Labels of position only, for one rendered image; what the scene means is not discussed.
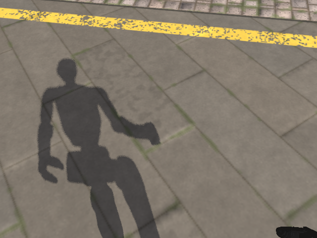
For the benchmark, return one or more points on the right robot hand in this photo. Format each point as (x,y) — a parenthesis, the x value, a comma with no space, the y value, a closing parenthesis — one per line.
(295,232)

